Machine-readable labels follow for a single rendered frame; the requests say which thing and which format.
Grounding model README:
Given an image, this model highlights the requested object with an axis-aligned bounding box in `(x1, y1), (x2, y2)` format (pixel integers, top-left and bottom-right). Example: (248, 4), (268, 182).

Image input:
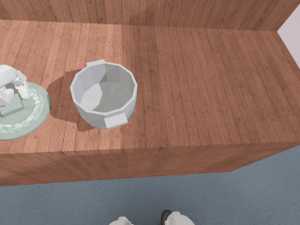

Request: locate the pot
(69, 59), (138, 129)

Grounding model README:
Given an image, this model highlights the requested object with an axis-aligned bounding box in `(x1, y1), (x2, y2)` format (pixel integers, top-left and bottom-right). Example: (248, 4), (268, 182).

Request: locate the lid
(0, 82), (52, 141)

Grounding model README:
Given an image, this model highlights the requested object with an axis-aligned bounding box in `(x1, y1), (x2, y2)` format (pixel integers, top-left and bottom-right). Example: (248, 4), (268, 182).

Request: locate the robot right foot
(161, 209), (172, 225)

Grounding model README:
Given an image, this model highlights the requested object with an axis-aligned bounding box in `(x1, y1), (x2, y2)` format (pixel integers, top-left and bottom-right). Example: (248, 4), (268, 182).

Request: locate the left robot hand
(0, 65), (30, 106)

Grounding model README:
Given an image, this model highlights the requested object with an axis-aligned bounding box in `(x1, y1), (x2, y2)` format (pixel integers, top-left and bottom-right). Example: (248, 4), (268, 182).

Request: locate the knob
(0, 93), (24, 117)

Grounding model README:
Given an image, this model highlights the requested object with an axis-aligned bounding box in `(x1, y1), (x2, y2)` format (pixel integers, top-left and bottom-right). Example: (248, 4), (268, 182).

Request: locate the table
(0, 0), (300, 187)

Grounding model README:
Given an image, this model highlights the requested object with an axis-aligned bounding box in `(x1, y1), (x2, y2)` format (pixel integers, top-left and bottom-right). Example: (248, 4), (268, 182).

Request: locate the right robot shin
(167, 211), (181, 218)

